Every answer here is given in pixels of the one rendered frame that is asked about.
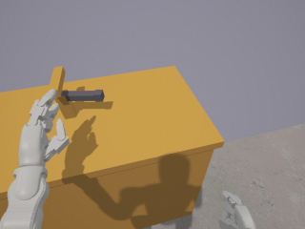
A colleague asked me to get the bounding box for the left robot forearm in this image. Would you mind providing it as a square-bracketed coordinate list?
[0, 165, 50, 229]

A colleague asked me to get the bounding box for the tap lever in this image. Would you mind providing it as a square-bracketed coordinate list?
[61, 90, 105, 102]

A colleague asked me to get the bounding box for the robot right hand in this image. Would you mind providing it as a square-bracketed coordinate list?
[219, 190, 256, 229]

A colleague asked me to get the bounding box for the robot left hand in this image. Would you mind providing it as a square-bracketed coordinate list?
[18, 89, 70, 167]

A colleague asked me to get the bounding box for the counter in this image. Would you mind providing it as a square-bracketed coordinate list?
[0, 66, 225, 229]

